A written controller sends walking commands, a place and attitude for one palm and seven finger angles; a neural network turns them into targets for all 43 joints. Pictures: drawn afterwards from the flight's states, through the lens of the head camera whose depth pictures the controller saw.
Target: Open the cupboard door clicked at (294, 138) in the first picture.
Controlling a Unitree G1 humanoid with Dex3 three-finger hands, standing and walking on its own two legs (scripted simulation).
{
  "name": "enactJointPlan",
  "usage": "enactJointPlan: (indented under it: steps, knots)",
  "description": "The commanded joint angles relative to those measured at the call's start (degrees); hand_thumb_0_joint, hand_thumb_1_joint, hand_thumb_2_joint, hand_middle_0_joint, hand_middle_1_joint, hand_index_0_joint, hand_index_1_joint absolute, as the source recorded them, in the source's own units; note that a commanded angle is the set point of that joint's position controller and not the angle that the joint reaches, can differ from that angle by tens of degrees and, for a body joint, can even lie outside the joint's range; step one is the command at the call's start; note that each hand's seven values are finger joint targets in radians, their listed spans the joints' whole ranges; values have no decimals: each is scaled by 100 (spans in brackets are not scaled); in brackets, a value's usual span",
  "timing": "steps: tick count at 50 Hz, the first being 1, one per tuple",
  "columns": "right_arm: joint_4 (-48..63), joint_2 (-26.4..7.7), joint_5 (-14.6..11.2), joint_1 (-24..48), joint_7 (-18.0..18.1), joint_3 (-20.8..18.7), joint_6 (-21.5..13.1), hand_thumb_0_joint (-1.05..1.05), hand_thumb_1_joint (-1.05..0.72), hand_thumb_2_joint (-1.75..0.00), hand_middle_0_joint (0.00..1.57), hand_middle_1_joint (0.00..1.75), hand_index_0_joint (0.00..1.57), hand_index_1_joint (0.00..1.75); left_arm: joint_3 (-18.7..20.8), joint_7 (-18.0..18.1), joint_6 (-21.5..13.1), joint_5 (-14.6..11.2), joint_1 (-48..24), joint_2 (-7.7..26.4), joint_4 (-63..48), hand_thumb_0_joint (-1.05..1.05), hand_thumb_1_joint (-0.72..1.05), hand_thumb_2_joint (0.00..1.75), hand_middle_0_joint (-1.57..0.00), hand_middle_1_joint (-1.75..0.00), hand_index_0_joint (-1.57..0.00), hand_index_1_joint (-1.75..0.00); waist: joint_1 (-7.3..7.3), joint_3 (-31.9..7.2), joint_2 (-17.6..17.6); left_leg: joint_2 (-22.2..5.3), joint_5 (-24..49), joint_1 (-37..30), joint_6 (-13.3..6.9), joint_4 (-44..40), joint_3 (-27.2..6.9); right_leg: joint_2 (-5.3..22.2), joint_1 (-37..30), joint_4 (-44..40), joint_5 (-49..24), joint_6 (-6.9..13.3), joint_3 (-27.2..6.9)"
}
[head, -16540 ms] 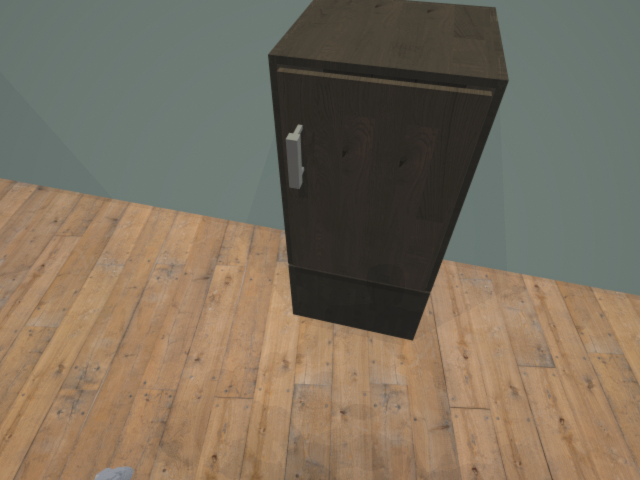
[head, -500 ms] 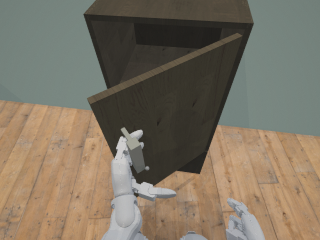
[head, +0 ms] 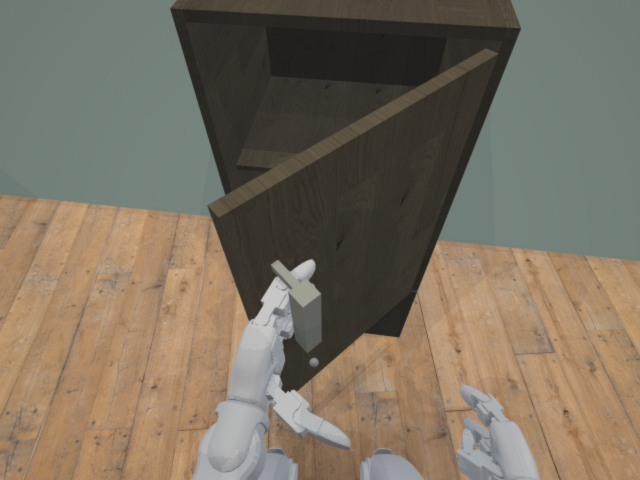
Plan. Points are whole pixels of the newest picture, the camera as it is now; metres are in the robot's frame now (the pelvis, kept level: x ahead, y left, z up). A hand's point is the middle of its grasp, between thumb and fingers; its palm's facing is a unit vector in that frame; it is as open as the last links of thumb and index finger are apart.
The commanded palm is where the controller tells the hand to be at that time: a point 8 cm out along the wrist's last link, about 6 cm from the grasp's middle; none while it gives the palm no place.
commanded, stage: slide the hand sideways off the handle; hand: left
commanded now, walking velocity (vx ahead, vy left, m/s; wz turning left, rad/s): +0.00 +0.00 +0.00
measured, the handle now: (295, 306) +0.31 +0.04 +0.06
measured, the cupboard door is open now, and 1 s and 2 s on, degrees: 49 48 48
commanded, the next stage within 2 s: draw the hand back to the body in 0.78 s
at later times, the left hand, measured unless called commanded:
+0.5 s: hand (258, 403) +0.20 +0.07 +0.05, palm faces -0.15 -0.99 +0.00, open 16.0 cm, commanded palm +0.18 +0.14 +0.06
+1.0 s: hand (204, 425) +0.18 +0.12 +0.06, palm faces -0.13 -0.99 -0.02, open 16.3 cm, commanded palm +0.16 +0.18 +0.08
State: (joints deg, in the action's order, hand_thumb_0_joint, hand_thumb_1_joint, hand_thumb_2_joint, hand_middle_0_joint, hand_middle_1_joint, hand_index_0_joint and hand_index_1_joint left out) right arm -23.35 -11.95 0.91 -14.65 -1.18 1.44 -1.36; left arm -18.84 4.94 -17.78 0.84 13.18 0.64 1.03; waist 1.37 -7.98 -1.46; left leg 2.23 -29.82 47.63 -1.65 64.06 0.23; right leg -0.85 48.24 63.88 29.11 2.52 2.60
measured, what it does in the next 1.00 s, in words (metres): stands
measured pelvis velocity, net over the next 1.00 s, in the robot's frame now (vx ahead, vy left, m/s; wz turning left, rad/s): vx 0.00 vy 0.00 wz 0.00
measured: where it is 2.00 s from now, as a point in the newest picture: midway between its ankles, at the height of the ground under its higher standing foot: outside the picture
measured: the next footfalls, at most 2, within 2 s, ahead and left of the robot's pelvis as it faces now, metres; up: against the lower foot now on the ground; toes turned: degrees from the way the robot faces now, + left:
none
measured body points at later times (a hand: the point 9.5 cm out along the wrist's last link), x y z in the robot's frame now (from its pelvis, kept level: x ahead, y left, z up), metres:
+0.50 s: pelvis +0.01 -0.01 -0.01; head +0.07 -0.01 +0.44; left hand +0.21 +0.13 +0.06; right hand +0.20 -0.23 -0.08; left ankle +0.02 +0.10 -0.66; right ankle +0.02 -0.09 -0.66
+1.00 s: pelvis +0.00 +0.00 -0.02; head +0.04 -0.01 +0.43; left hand +0.18 +0.18 +0.07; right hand +0.19 -0.23 -0.08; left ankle +0.02 +0.10 -0.66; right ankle +0.02 -0.09 -0.66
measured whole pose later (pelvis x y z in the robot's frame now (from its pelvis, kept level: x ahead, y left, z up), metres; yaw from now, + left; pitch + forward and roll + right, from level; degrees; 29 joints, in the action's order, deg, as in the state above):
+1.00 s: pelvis +0.00 +0.00 -0.02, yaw +0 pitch +14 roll -2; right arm -21.0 -12.5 -1.5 -14.8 2.6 0.3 -2.2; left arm -2.7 -11.4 -19.1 -11.1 34.2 11.8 -17.7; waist -0.7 -9.3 -2.3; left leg 1.0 -32.7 51.7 -1.1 70.6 -1.6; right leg -2.1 51.1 68.2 31.1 3.0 4.6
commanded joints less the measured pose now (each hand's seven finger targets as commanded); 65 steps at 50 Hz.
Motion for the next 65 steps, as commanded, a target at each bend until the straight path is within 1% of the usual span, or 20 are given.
enactJointPlan:
  steps: [1, 3, 4, 8, 11, 18, 20, 31, 34, 36, 41, 44, 48, 50, 53, 55, 58, 62, 63, 65]
  knots:
    - [1042, -542, -37, 386, -21, -254, -223, 0, -90, -90, 20, 30, 20, 30, 309, 176, -420, 126, -59, 120, -1521, 0, -50, 30, -15, -30, -15, -30, -126, -1224, 307, -45, 944, -581, 49, -889, -241, 89, -909, -1002, -1021, 32, -188]
    - [1129, -549, -47, 401, -17, -255, -179, 0, -90, -90, 20, 30, 20, 30, 336, 136, -375, 95, 156, 178, -1757, 0, -50, 30, -15, -30, -15, -30, -178, -1340, 205, -52, 1045, -649, 51, -900, -243, 60, -988, -979, -1121, 45, -189]
    - [1145, -540, -58, 393, -14, -246, -169, 0, -90, -90, 20, 30, 20, 30, 303, 110, -362, 61, 174, 174, -1858, 0, -50, 30, -15, -30, -15, -30, -122, -1255, 183, -63, 1041, -677, 54, -907, -245, 59, -945, -994, -1151, 32, -173]
    - [1184, -565, -89, 348, 55, -224, -144, 0, -90, -90, 20, 30, 20, 30, 437, -24, -325, -140, 591, 240, -1905, 0, -50, 30, -15, -30, -15, -30, -44, -967, 645, -74, 952, -478, 33, -888, -270, 19, -1028, -1115, -1153, -16, -190]
    - [1176, -560, -81, 337, 94, -234, -199, 0, -90, -90, 20, 30, 20, 30, 564, -180, -453, -252, 838, 346, -2066, 0, -50, 30, -15, -30, -15, -30, -22, -959, 673, -60, 869, -364, 32, -781, -243, 37, -993, -1102, -1133, -53, -243]
    - [1169, -572, -89, 291, 110, -286, -250, 0, -90, -90, 20, 30, 20, 30, 1035, -534, -665, -392, 1506, 784, -2401, 0, -50, 30, -15, -30, -15, -30, -132, -1219, 323, -49, 1216, -314, 50, -605, -237, 23, -1064, -861, -1584, -26, -294]
    - [1228, -551, -93, 288, 106, -294, -265, 0, -90, -90, 20, 30, 20, 30, 935, -641, -698, -465, 1754, 699, -2586, 0, -50, 30, -15, -30, -15, -30, -116, -1261, 209, -41, 1279, -324, 54, -565, -218, 36, -1063, -832, -1722, -55, -302]
    - [1224, -568, -170, 313, 230, -384, -327, 0, -90, -90, 20, 30, 20, 30, 1408, -1179, -779, -870, 2391, 1018, -2852, 0, -50, 30, -15, -30, -15, -30, -105, -1217, 403, -37, 1192, -43, 70, -369, -238, 67, -1109, -836, -1810, -145, -423]
    - [1223, -597, -185, 351, 274, -393, -350, 0, -90, -90, 20, 30, 20, 30, 1451, -1378, -794, -922, 2378, 1127, -2868, 0, -50, 30, -15, -30, -15, -30, -62, -1099, 335, -48, 1038, 88, 59, -275, -223, 91, -966, -871, -1561, -165, -508]
    - [1212, -618, -194, 331, 308, -386, -366, 0, -90, -90, 20, 30, 20, 30, 1460, -1511, -782, -989, 2293, 1155, -2781, 0, -50, 30, -15, -30, -15, -30, 12, -935, 482, -56, 829, 224, 48, -211, -236, 110, -833, -957, -1228, -194, -569]
    - [1203, -640, -211, 376, 386, -375, -446, 0, -90, -90, 20, 30, 20, 30, 1698, -1716, -778, -1182, 2103, 1279, -2763, 0, -50, 30, -15, -30, -15, -30, -1, -920, 409, -69, 568, 427, 52, -39, -188, 164, -710, -1070, -604, -206, -742]
    - [1222, -645, -218, 410, 399, -376, -507, 0, -90, -90, 20, 30, 20, 30, 1772, -1697, -782, -1260, 2075, 1303, -2927, 0, -50, 30, -15, -30, -15, -30, -96, -1124, 222, -68, 660, 288, 47, -88, -208, 107, -719, -971, -558, -140, -633]
    - [1319, -657, -291, 345, 439, -379, -461, 0, -90, -90, 20, 30, 20, 30, 2133, -1578, -581, -1318, 2248, 1746, -3619, 0, -50, 30, -15, -30, -15, -30, -256, -1543, -100, -60, 1024, -268, 23, -457, -221, 20, -1183, -1034, -926, -83, -496]
    - [1361, -617, -342, 331, 447, -363, -418, 0, -90, -90, 20, 30, 20, 30, 1983, -1559, -369, -1323, 2431, 1583, -3658, 0, -50, 30, -15, -30, -15, -30, -188, -1262, -88, -60, 1029, -479, 18, -704, -249, -26, -1148, -1157, -968, -103, -321]
    - [1305, -654, -382, 375, 486, -337, -391, 0, -90, -90, 20, 30, 20, 30, 2020, -1560, -50, -1351, 2433, 1548, -3344, 0, -50, 30, -15, -30, -15, -30, -79, -752, 276, -99, 803, -504, 6, -931, -329, -65, -1099, -1419, -651, -127, -224]
    - [1318, -668, -385, 351, 488, -301, -408, 0, -90, -90, 20, 30, 20, 30, 1947, -1597, 97, -1364, 2505, 1473, -3301, 0, -50, 30, -15, -30, -15, -30, -59, -485, 197, -116, 680, -583, 14, -1096, -340, -60, -1050, -1511, -514, -136, -128]
    - [1329, -732, -386, 396, 525, -263, -444, 0, -90, -90, 20, 30, 20, 30, 2085, -1612, 235, -1386, 2323, 1626, -3308, 0, -50, 30, -15, -30, -15, -30, -58, -199, 237, -147, 408, -682, 4, -1313, -392, -72, -1053, -1685, -141, -124, -85]
    - [1350, -707, -383, 320, 548, -223, -555, 0, -90, -90, 20, 30, 20, 30, 2467, -1566, 195, -1450, 2204, 1913, -3805, 0, -50, 30, -15, -30, -15, -30, -180, -467, -87, -155, 647, -1073, 29, -1510, -404, -85, -1325, -1693, -443, -85, -22]
    - [1313, -710, -378, 308, 548, -236, -578, 0, -90, -90, 20, 30, 20, 30, 2601, -1552, 180, -1486, 2244, 1995, -3859, 0, -50, 30, -15, -30, -15, -30, -212, -577, -21, -168, 744, -1147, 35, -1560, -429, -106, -1448, -1689, -563, -78, 8]
    - [1300, -689, -413, 302, 535, -218, -634, 0, -90, -90, 20, 30, 20, 30, 2606, -1594, 175, -1571, 2364, 1927, -3994, 0, -47, 32, -15, -30, -15, -30, -218, -573, -165, -177, 972, -1319, 59, -1643, -431, -128, -1535, -1691, -864, -82, 61]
